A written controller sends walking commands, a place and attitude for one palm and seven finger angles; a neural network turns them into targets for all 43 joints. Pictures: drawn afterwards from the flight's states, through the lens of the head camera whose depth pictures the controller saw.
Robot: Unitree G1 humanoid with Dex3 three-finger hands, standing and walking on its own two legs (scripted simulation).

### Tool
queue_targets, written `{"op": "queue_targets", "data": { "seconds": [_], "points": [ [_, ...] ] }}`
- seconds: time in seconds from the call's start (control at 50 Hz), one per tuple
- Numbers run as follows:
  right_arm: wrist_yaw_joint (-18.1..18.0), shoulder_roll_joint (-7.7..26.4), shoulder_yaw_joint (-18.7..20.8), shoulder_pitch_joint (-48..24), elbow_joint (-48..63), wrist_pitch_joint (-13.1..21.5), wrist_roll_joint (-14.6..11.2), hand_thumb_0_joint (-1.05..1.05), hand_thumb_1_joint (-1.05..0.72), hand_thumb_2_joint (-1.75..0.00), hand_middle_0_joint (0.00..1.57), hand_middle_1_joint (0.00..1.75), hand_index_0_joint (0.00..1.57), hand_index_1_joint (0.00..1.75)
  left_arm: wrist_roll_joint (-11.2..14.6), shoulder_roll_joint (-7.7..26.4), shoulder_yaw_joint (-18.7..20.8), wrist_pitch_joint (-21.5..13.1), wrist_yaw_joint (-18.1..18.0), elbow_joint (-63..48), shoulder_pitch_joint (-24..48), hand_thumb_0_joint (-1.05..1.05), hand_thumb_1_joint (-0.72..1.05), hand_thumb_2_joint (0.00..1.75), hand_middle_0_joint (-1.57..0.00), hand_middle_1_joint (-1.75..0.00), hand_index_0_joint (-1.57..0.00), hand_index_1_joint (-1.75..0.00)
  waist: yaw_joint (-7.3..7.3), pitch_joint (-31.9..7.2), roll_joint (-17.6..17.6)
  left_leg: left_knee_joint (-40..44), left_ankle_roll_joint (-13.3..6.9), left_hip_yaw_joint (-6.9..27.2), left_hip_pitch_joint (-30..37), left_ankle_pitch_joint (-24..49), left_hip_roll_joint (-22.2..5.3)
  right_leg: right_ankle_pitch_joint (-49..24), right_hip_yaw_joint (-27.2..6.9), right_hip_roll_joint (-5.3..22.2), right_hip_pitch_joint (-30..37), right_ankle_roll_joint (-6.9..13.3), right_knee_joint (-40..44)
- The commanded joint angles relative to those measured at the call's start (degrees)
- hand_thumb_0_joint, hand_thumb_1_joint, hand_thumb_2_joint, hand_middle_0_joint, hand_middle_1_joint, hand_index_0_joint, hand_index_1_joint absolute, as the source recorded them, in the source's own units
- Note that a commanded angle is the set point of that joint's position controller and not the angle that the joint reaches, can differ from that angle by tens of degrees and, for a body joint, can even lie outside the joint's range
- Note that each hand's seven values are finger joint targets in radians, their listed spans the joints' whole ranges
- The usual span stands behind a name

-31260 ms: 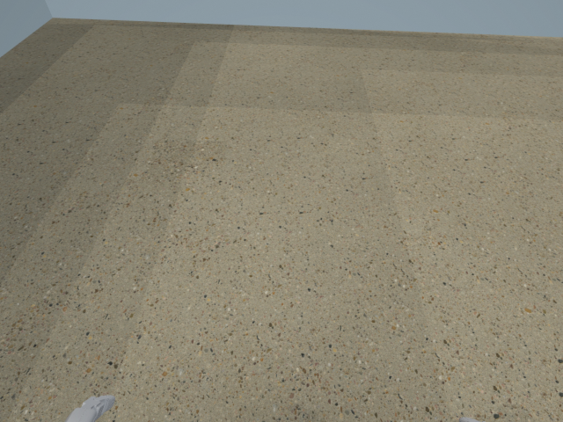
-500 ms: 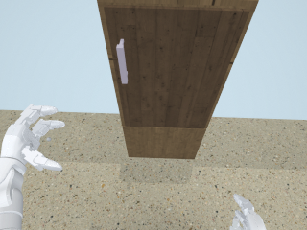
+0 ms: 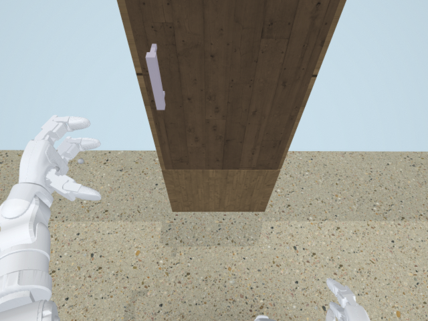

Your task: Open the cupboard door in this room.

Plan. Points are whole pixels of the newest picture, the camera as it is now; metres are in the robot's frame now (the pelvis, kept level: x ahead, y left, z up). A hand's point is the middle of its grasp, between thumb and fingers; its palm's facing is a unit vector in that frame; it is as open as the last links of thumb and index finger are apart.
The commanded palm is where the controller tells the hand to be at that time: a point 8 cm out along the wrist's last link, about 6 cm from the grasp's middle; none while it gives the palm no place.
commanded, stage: move the hooked fingers beside the handle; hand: left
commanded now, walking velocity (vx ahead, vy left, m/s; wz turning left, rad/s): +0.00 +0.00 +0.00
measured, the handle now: (157, 78) +0.62 +0.16 +0.09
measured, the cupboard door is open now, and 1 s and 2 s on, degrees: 0 0 0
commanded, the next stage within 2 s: none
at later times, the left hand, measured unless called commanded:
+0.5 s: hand (103, 130) +0.44 +0.24 +0.10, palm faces +0.03 -1.00 -0.01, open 14.0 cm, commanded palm +0.42 +0.29 +0.09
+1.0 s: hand (122, 100) +0.53 +0.22 +0.10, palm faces +0.01 -1.00 -0.01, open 14.0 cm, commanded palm +0.51 +0.27 +0.08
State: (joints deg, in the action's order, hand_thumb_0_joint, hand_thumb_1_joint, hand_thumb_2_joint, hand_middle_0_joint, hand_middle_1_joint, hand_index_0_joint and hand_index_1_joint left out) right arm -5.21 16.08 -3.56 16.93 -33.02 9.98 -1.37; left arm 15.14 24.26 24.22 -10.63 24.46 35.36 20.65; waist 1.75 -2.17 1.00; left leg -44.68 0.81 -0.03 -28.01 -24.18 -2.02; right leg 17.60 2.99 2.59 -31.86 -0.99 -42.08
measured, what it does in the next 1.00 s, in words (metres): stands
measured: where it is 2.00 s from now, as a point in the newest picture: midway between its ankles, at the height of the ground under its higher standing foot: outside the picture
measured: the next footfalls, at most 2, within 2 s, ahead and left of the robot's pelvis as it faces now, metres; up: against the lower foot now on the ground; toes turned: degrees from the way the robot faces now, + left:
none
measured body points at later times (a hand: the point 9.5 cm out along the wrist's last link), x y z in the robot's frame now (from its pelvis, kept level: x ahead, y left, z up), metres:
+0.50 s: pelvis +0.00 -0.01 -0.01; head +0.08 +0.00 +0.44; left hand +0.44 +0.29 +0.10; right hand +0.06 -0.28 -0.11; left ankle -0.02 +0.13 -0.71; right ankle +0.03 -0.13 -0.71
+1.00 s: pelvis -0.01 +0.01 -0.02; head +0.12 +0.02 +0.41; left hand +0.52 +0.27 +0.10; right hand -0.03 -0.26 -0.12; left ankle -0.02 +0.13 -0.71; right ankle +0.03 -0.13 -0.71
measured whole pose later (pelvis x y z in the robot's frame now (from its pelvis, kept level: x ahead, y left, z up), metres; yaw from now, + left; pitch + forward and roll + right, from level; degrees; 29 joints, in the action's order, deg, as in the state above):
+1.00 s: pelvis -0.01 +0.01 -0.02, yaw -2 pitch +19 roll -2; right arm -2.4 16.8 -3.5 24.5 -35.4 -0.8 1.0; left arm 2.7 39.2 27.6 -17.6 19.1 74.8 60.4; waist 11.9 -3.2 0.7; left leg -52.4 0.1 -0.2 -45.7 -25.7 -3.1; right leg 16.9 2.4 1.5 -48.5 -1.5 -46.4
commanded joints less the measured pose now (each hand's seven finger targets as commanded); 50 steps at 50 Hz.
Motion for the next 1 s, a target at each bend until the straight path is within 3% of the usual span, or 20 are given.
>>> {"op": "queue_targets", "data": {
  "seconds": [0.0, 0.08, 0.14, 0.18, 0.2, 0.28, 0.32, 0.38, 0.42, 0.52, 0.56, 0.6, 0.66, 0.7, 0.76, 0.78, 0.84, 0.92, 0.98],
  "points": [
    [0.14, 8.37, 4.17, 1.53, 6.82, 1.01, -0.14, 0.00, -0.90, -0.90, 0.20, 0.30, 0.20, 0.30, 0.58, 17.31, 5.41, -4.27, -1.12, -9.77, 17.31, 0.00, -0.50, 0.30, -0.30, -1.20, -0.30, -1.20, -0.83, -18.61, 1.85, 6.57, -0.92, -0.14, 1.51, 19.39, 2.11, -17.16, -0.90, -2.80, 14.07, 2.05, 2.55],
    [-0.02, 8.72, 4.43, 3.02, 5.88, -0.09, -0.30, 0.00, -0.90, -0.90, 0.20, 0.30, 0.20, 0.30, 0.35, 17.29, 4.31, -5.74, -0.67, -6.63, 23.83, 0.00, -0.50, 0.30, -0.30, -1.20, -0.30, -1.20, 0.78, -17.69, 1.13, 6.17, -1.21, -0.29, 0.46, 17.20, 1.95, -15.90, -1.22, -2.97, 12.39, 1.90, 2.70],
    [-0.10, 8.72, 4.57, 4.10, 5.02, -0.81, -0.23, 0.00, -0.90, -0.90, 0.20, 0.30, 0.20, 0.30, -0.40, 18.04, 3.41, -6.83, -0.33, -5.52, 29.04, 0.00, -0.50, 0.30, -0.30, -1.20, -0.30, -1.20, 1.30, -20.17, 4.14, 5.53, -1.32, -0.35, 1.14, 17.50, 2.14, -16.30, -1.72, -2.90, 12.31, 2.00, 2.32],
    [-0.06, 8.68, 4.63, 4.56, 4.80, -1.12, -0.17, 0.00, -0.90, -0.90, 0.20, 0.30, 0.20, 0.30, -0.71, 16.66, 2.15, -7.23, -0.38, -3.77, 29.16, 0.00, -0.50, 0.30, -0.30, -1.20, -0.30, -1.20, 1.52, -20.76, 3.58, 5.37, -1.44, -0.33, 1.15, 17.74, 2.18, -16.38, -1.61, -2.89, 11.90, 1.94, 2.27],
    [-0.10, 8.93, 4.73, 5.03, 4.19, -1.39, -0.16, 0.00, -0.90, -0.90, 0.20, 0.30, 0.20, 0.30, -1.04, 18.79, 3.67, -7.50, -0.74, -2.21, 30.48, 0.00, -0.50, 0.30, -0.30, -1.20, -0.30, -1.20, 1.53, -20.65, 2.45, 5.22, -1.45, -0.17, 0.37, 17.50, 2.02, -16.33, -1.65, -2.89, 12.07, 1.91, 2.16],
    [0.14, 9.03, 4.73, 6.05, 3.45, -2.56, -0.10, 0.00, -0.90, -0.90, 0.20, 0.30, 0.20, 0.30, -1.73, 18.47, 2.85, -7.66, -1.31, 3.52, 33.89, 0.00, -0.50, 0.30, -0.30, -1.20, -0.30, -1.20, 2.20, -19.86, 1.82, 4.95, -1.59, -0.44, -1.55, 15.70, 2.05, -15.07, -1.75, -2.76, 10.79, 1.71, 2.16],
    [0.24, 9.54, 4.73, 6.91, 3.20, -3.27, 0.12, 0.00, -0.90, -0.90, 0.20, 0.30, 0.20, 0.30, -2.32, 22.14, 5.41, -8.11, -1.82, 6.01, 35.50, 0.00, -0.50, 0.30, -0.30, -1.20, -0.30, -1.20, 1.93, -21.00, 0.51, 4.41, -1.75, -0.35, -3.00, 16.17, 2.00, -15.86, -2.15, -2.82, 11.91, 1.76, 1.52],
    [0.55, 9.36, 4.72, 7.52, 3.29, -4.11, 0.20, 0.00, -0.90, -0.90, 0.20, 0.30, 0.20, 0.30, -3.43, 23.13, 5.57, -8.93, -2.02, 8.97, 37.51, 0.00, -0.50, 0.30, -0.30, -1.20, -0.30, -1.20, 2.12, -22.21, 1.93, 3.90, -1.78, -0.96, -4.01, 16.52, 2.05, -17.20, -2.59, -2.69, 12.07, 1.57, 1.00],
    [0.70, 9.61, 4.74, 8.36, 2.93, -4.84, 0.34, 0.00, -0.90, -0.90, 0.20, 0.30, 0.20, 0.30, -4.18, 25.82, 6.85, -9.85, -2.19, 10.88, 40.45, 0.00, -0.50, 0.30, -0.30, -1.20, -0.30, -1.20, 2.50, -22.26, 0.70, 3.25, -1.97, -0.71, -5.23, 16.66, 1.90, -17.64, -2.74, -2.89, 12.14, 1.65, 0.37],
    [1.07, 9.35, 4.95, 9.60, 2.69, -5.93, 0.58, 0.00, -0.90, -0.90, 0.20, 0.30, 0.20, 0.30, -5.44, 22.84, 2.89, -11.97, -1.82, 11.70, 47.00, 0.00, -0.50, 0.30, -0.30, -1.20, -0.30, -1.20, 4.20, -24.15, 5.78, 2.65, -1.83, -0.18, -2.27, 17.69, 1.67, -16.54, -2.09, -3.30, 7.85, 2.00, -0.17],
    [1.21, 9.55, 5.13, 10.38, 2.12, -6.30, 0.60, 0.00, -0.90, -0.90, 0.20, 0.30, 0.20, 0.30, -5.03, 21.92, 2.59, -11.79, -1.83, 13.74, 47.74, 0.00, -0.50, 0.30, -0.30, -1.20, -0.30, -1.20, 4.87, -24.50, 4.45, 2.41, -1.76, -0.15, -2.28, 17.28, 1.46, -16.01, -1.84, -3.40, 6.69, 1.65, 0.08],
    [1.11, 10.04, 5.11, 11.23, 1.56, -6.80, 0.59, 0.00, -0.90, -0.90, 0.20, 0.30, 0.20, 0.30, -4.96, 23.19, 3.66, -11.00, -2.06, 17.37, 48.60, 0.00, -0.50, 0.30, -0.30, -1.20, -0.30, -1.20, 5.41, -23.49, 0.84, 2.49, -1.94, 0.05, -4.62, 15.68, 1.34, -15.19, -1.88, -3.36, 6.77, 1.41, 0.42],
    [1.03, 10.42, 4.64, 12.11, 0.95, -7.71, 0.74, 0.00, -0.90, -0.90, 0.20, 0.30, 0.20, 0.30, -6.90, 26.59, 4.30, -9.88, -2.62, 21.81, 52.61, 0.00, -0.50, 0.30, -0.30, -1.20, -0.30, -1.20, 6.34, -21.52, 1.50, 2.24, -2.00, 0.31, -7.67, 12.96, 1.45, -12.72, -2.09, -3.17, 5.21, 1.35, 0.31],
    [1.23, 10.28, 4.53, 12.72, 1.06, -7.96, 1.00, 0.00, -0.90, -0.90, 0.20, 0.30, 0.20, 0.30, -8.63, 26.47, 2.84, -10.01, -3.67, 21.72, 56.13, 0.00, -0.50, 0.30, -0.30, -1.20, -0.30, -1.20, 7.28, -20.69, 3.76, 2.03, -2.15, 0.46, -7.89, 11.51, 1.47, -10.45, -2.16, -3.17, 2.64, 1.31, 0.45],
    [1.53, 10.30, 4.65, 14.11, 0.80, -8.18, 1.71, 0.00, -0.90, -0.90, 0.20, 0.30, 0.20, 0.30, -9.74, 28.10, 3.36, -12.14, -4.93, 19.14, 61.20, 0.00, -0.50, 0.30, -0.30, -1.20, -0.30, -1.20, 7.83, -26.58, 7.94, 0.88, -1.80, 1.36, -3.90, 15.20, 1.24, -11.68, -1.72, -3.53, 1.11, 1.67, -0.94],
    [1.64, 10.43, 4.72, 14.59, 0.66, -8.25, 1.96, 0.00, -0.90, -0.90, 0.20, 0.30, 0.20, 0.30, -9.48, 28.43, 3.85, -12.87, -5.21, 18.55, 62.29, 0.00, -0.50, 0.30, -0.30, -1.20, -0.30, -1.20, 7.93, -29.00, 8.07, 0.42, -1.68, 1.62, -2.73, 17.05, 1.14, -12.66, -1.69, -3.63, 1.33, 1.66, -1.30],
    [1.98, 10.82, 4.73, 15.82, 0.11, -8.81, 2.28, 0.00, -0.90, -0.90, 0.20, 0.30, 0.20, 0.30, -8.71, 29.47, 5.42, -13.16, -5.32, 21.35, 63.31, 0.00, -0.50, 0.30, -0.30, -1.20, -0.30, -1.20, 8.24, -31.32, 7.56, -0.39, -1.39, 1.98, -2.23, 19.53, 0.82, -14.15, -1.38, -3.97, 1.47, 1.63, -1.83],
    [2.13, 11.24, 4.09, 17.20, 0.15, -10.13, 2.33, 0.00, -0.90, -0.90, 0.20, 0.30, 0.20, 0.30, -11.53, 31.71, 5.00, -9.69, -5.50, 29.64, 63.38, 0.00, -0.50, 0.30, -0.30, -1.20, -0.30, -1.20, 9.64, -24.33, 5.20, -0.14, -2.14, 1.65, -8.89, 15.48, 0.92, -12.60, -1.31, -3.92, 0.36, 1.53, -1.31],
    [2.49, 11.34, 4.14, 18.66, 0.78, -11.01, 2.87, 0.00, -0.90, -0.90, 0.20, 0.30, 0.20, 0.30, -13.26, 32.79, 4.69, -9.20, -6.28, 28.53, 64.26, 0.00, -0.50, 0.30, -0.30, -1.20, -0.30, -1.20, 9.72, -26.80, 7.39, -0.89, -2.09, 1.57, -7.52, 18.62, 0.69, -14.13, -1.34, -3.89, -0.87, 1.54, -1.62]
  ]
}}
